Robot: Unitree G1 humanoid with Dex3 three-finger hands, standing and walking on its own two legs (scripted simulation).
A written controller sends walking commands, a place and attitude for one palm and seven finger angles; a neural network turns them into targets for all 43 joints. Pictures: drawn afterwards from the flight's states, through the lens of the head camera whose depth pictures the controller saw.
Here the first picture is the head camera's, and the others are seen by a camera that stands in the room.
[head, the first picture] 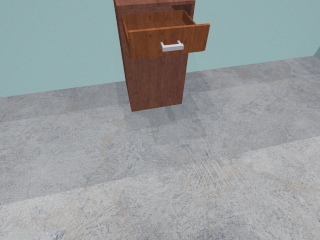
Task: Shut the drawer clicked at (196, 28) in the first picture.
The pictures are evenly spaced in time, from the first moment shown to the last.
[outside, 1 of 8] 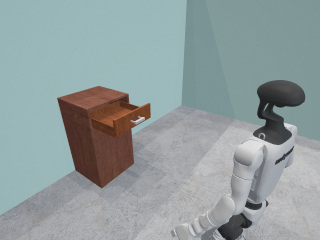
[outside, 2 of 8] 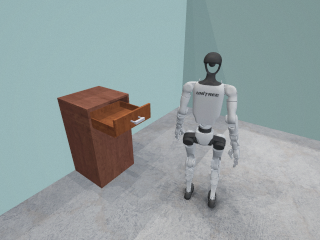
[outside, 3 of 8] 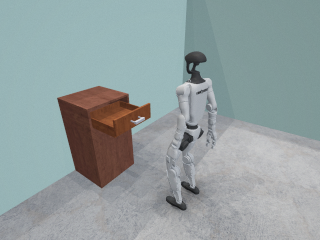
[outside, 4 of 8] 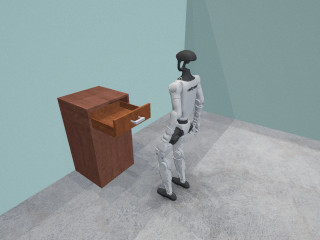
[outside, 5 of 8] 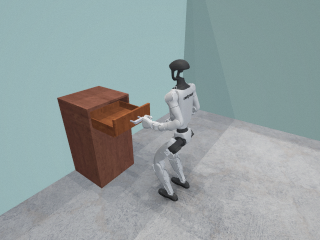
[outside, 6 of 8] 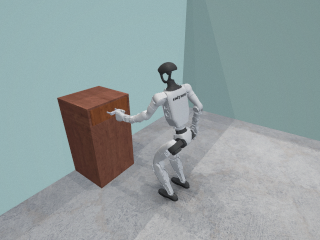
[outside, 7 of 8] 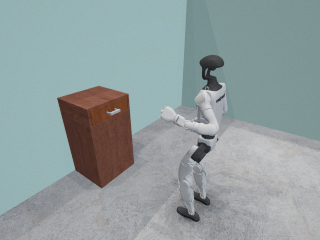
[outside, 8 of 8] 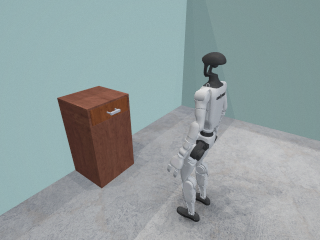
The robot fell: no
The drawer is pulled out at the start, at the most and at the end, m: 0.29 0.29 0.00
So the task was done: yes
